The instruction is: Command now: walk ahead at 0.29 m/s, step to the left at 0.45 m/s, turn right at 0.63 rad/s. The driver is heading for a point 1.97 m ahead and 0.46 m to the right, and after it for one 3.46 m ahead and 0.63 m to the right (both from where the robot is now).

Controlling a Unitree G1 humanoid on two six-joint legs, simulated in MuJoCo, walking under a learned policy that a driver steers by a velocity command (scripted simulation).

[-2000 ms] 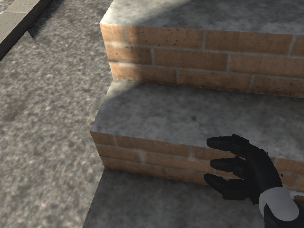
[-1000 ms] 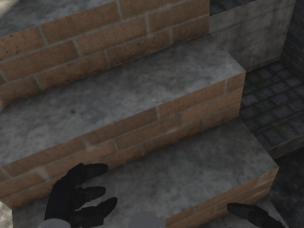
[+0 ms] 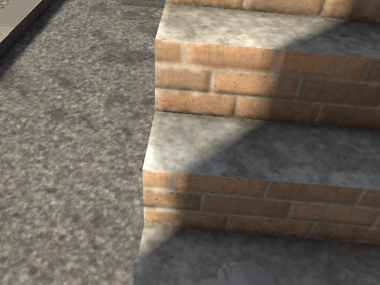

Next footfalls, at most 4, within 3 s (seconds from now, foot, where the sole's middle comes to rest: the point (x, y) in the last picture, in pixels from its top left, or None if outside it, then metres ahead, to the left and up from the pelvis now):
0.16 right None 0.05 -0.07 -0.57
0.52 left None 0.00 0.08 -0.76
0.72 left None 0.06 0.07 -0.53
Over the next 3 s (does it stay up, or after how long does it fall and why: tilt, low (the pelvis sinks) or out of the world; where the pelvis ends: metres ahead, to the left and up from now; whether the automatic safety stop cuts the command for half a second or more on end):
falls after 1.12 s (tilt)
